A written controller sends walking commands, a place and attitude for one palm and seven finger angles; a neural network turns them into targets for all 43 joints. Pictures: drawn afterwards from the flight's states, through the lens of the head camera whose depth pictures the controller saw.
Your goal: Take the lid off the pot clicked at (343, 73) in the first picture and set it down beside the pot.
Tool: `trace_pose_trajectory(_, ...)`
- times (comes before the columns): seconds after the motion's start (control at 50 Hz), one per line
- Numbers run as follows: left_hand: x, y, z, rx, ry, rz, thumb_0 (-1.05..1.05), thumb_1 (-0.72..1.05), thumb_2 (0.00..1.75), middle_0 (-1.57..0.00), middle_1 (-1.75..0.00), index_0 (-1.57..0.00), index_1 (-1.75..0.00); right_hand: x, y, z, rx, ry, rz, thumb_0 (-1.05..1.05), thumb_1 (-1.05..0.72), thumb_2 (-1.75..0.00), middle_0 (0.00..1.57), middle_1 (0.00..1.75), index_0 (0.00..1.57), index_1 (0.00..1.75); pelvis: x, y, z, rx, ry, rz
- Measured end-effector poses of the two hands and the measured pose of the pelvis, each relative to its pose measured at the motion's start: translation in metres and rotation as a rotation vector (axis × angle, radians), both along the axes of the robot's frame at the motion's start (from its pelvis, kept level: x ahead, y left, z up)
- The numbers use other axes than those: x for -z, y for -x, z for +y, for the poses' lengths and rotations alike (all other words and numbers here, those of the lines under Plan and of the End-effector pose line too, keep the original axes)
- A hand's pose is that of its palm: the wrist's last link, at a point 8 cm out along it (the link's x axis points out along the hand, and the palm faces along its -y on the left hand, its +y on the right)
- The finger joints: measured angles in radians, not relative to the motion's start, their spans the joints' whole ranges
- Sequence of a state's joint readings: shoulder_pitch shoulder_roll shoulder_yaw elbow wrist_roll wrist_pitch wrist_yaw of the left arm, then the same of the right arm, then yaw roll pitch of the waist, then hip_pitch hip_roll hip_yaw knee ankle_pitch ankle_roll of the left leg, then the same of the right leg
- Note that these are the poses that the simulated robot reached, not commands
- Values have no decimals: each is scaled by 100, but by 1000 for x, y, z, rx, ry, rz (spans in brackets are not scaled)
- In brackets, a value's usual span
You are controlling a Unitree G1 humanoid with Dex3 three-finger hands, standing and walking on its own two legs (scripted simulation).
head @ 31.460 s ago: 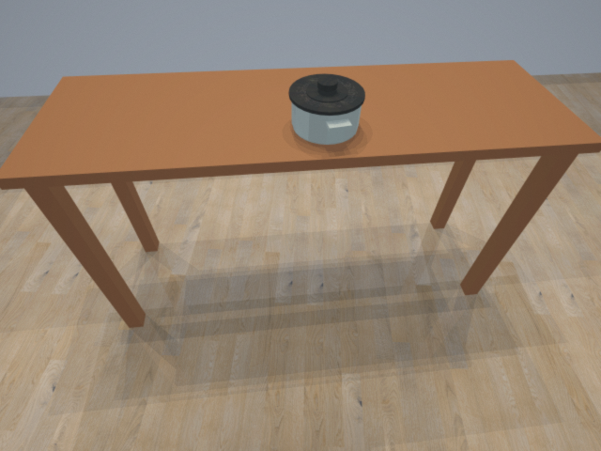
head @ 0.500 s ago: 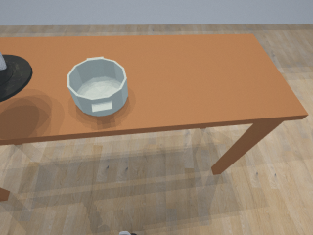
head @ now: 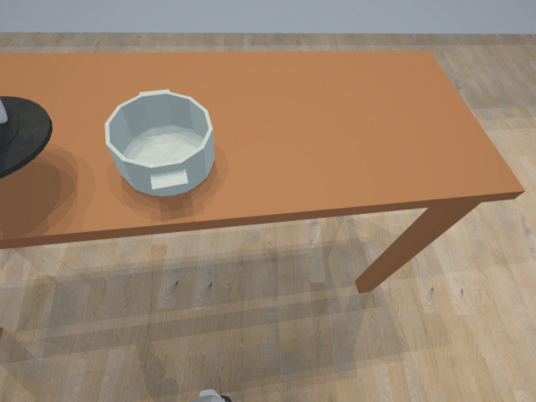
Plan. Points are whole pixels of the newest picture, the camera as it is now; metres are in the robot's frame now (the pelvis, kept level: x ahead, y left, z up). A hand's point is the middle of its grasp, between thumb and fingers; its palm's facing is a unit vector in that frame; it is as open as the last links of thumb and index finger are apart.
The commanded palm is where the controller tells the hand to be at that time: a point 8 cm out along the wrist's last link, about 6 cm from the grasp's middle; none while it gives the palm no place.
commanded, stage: lower the lid onto the table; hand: left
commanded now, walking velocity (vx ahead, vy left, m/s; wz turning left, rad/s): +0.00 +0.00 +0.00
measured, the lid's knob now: out of the picture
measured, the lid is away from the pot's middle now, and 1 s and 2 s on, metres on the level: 0.24 0.24 0.25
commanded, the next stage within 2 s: open the fingers wide in 1.16 s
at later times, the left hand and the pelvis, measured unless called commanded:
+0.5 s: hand out of the picture +0.45 +0.37 +0.11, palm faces -0.46 -0.19 -0.87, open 7.2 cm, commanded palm +0.52 +0.37 +0.18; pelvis -0.01 +0.00 -0.01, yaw +0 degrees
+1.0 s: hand out of the picture +0.45 +0.37 +0.07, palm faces -0.49 -0.18 -0.85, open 7.2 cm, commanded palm +0.53 +0.37 +0.14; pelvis -0.01 +0.01 -0.02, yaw -1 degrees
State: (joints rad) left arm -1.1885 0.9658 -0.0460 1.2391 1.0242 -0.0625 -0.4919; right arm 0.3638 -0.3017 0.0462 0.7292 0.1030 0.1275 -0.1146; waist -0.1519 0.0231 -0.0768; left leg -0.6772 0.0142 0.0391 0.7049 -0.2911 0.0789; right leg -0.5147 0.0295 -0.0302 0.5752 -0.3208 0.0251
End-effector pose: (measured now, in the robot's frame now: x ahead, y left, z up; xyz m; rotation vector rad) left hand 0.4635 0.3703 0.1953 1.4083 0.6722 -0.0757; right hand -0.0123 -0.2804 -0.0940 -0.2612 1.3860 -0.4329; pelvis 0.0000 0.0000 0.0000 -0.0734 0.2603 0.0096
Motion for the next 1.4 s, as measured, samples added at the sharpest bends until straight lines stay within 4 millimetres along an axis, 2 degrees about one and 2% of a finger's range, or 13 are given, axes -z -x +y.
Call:
trace_pose_trajectory(0.22,14,-1,-4,24,3,7,3,32,69,-60,-96,-65,-99,4,1,3,5,-3,-3,0,-90,-90,20,30,21,30,4,4,2,4,6,12)
trace_pose_trajectory(0.58,36,4,4,24,6,34,3,32,69,-60,-96,-65,-99,5,15,2,14,25,32,0,-90,-90,20,30,21,30,9,8,2,3,14,29)
trace_pose_trajectory(1.26,78,-4,7,74,12,51,2,32,68,-60,-97,-65,-99,12,29,11,33,48,82,0,-90,-90,20,30,21,30,22,12,8,11,31,85)
trace_pose_trajectory(1.4,86,9,2,123,10,-5,2,33,67,-59,-98,-64,-100,16,20,14,23,1,81,0,-90,-90,20,30,21,30,21,12,8,12,25,71)
